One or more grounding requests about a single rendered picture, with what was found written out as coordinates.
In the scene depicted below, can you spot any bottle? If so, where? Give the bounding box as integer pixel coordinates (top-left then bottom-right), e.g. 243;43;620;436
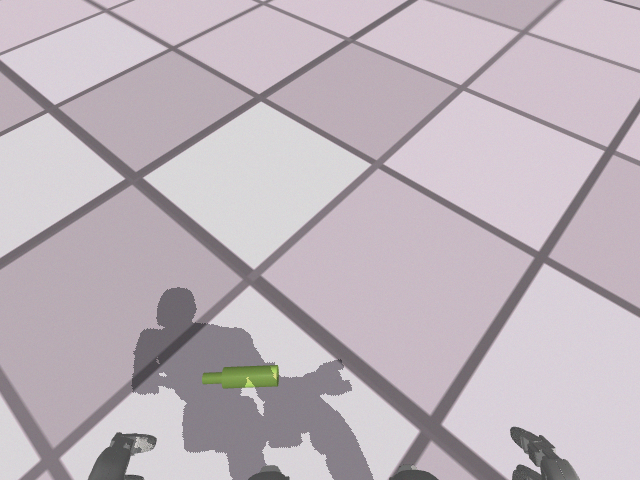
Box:
202;365;279;389

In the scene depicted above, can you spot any left robot hand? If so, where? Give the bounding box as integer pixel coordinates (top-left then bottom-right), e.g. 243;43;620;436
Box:
88;432;157;480

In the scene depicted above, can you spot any right robot hand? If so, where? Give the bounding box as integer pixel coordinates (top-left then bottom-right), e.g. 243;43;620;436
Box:
510;427;580;480

